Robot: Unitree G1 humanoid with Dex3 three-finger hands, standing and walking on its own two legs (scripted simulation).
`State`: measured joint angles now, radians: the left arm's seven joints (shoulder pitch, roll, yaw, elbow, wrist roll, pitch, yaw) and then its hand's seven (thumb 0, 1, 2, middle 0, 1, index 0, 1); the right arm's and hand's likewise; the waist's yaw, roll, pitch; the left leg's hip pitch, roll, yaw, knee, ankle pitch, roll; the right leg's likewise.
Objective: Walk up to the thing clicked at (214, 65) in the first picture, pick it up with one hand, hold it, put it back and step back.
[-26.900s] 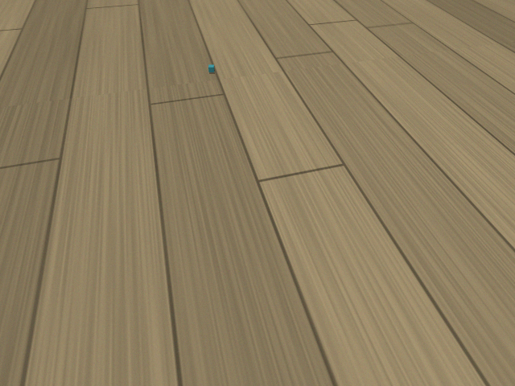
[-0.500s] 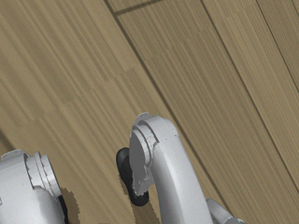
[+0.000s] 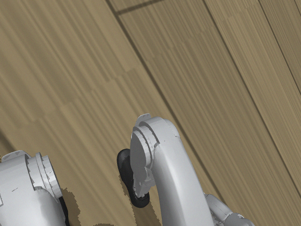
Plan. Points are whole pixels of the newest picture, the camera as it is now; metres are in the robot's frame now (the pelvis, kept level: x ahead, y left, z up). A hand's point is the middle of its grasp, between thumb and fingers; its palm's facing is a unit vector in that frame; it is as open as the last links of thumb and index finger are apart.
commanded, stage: open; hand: left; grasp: from above
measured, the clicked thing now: out of the picture +0.45 +0.32 -0.28
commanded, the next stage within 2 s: withdraw in 0.24 s
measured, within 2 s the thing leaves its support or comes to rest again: neither
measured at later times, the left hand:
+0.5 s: hand out of the picture +0.45 +0.31 -0.24, palm faces -0.40 -0.13 -0.91, open 13.9 cm
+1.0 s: hand out of the picture +0.40 +0.33 -0.08, palm faces -0.55 -0.15 -0.82, open 14.1 cm
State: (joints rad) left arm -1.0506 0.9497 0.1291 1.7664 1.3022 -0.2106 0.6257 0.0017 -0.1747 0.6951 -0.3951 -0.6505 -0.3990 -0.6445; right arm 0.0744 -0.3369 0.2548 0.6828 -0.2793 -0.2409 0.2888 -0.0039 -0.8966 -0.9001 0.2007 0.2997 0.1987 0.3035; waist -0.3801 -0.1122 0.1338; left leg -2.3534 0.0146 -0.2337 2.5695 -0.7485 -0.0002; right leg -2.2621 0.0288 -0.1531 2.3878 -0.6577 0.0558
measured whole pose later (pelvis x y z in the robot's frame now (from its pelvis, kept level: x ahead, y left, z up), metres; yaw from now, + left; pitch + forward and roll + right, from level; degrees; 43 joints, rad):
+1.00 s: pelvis -0.02 -0.01 +0.07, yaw +7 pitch +33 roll -7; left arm -0.93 0.69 -0.04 1.30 1.09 -0.15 0.13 0.00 -0.55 1.04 -0.10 -1.03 -0.09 -1.04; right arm 0.13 -0.33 0.07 0.67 -0.10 -0.03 0.17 0.00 -0.92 -0.91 0.20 0.30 0.20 0.30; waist -0.19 0.03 -0.05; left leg -2.20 0.01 -0.11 2.30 -0.67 0.00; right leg -2.15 -0.01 -0.06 2.21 -0.63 0.03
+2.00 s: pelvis +0.00 +0.00 +0.20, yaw +10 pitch +31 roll -5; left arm -0.23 0.44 0.00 0.47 0.48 0.10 0.05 0.01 0.82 0.89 -0.21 -0.32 -0.22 -0.32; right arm 0.10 -0.30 -0.03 0.60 0.02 -0.02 0.03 0.00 -0.90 -0.90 0.20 0.30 0.20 0.30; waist -0.07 0.02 -0.20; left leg -1.79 0.01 -0.08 1.89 -0.65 0.00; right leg -1.74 -0.02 -0.05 1.82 -0.62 0.03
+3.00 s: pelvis +0.08 +0.00 +0.41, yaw +14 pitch +10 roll -2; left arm 0.50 0.22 0.03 -0.12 -0.05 0.46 0.02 0.01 0.91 0.90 -0.20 -0.30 -0.20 -0.30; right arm 0.27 -0.22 0.04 0.51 0.01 -0.23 -0.18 0.01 -0.90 -0.90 0.20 0.30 0.20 0.30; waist -0.04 0.04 -0.16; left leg -0.70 0.02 -0.06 1.01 -0.50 -0.01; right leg -0.65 -0.01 -0.06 0.95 -0.47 0.01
